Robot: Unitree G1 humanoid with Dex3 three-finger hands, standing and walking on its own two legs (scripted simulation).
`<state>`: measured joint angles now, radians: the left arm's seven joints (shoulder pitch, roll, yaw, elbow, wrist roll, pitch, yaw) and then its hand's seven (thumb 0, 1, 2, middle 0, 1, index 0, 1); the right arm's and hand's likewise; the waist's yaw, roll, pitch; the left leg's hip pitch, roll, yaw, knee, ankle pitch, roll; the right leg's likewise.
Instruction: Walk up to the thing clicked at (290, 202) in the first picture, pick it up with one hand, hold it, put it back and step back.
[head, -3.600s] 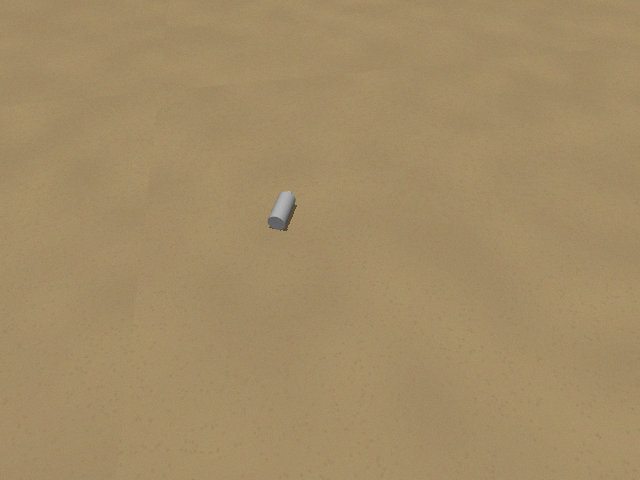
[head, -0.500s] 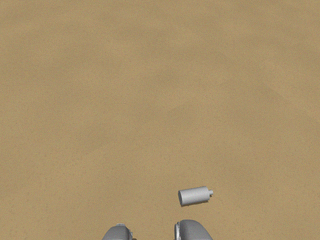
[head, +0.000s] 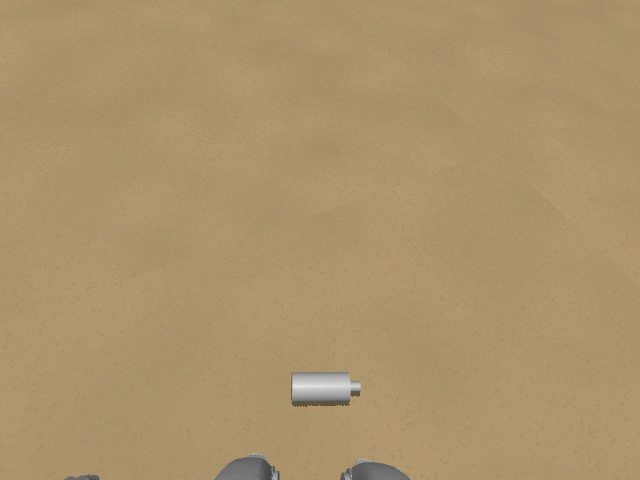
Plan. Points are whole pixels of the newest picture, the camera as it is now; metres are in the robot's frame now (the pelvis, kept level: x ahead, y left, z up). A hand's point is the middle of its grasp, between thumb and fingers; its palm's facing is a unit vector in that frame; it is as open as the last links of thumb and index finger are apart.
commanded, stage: walk up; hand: left
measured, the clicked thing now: (326, 386) +0.42 -0.05 -0.70
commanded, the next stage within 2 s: none
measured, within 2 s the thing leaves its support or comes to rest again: neither
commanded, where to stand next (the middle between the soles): +0.05 -0.24 m, yaw +3 degrees
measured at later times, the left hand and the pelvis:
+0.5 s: hand out of the picture +0.02 +0.03 -0.15, palm faces -0.04 -0.94 -0.35, open 7.4 cm; pelvis -0.06 -0.24 -0.01, yaw +0 degrees
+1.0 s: hand out of the picture -0.01 +0.02 -0.11, palm faces +0.06 -0.90 -0.44, open 7.4 cm; pelvis -0.05 -0.27 +0.03, yaw +6 degrees
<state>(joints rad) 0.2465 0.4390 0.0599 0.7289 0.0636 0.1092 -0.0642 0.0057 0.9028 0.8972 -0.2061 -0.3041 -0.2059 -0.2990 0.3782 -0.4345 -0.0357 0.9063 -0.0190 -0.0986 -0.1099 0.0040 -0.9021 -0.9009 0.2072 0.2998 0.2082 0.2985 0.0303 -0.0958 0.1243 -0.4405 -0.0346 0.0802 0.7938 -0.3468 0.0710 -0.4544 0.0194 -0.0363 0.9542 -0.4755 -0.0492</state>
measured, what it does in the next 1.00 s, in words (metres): steps to the right: right foot, then left foot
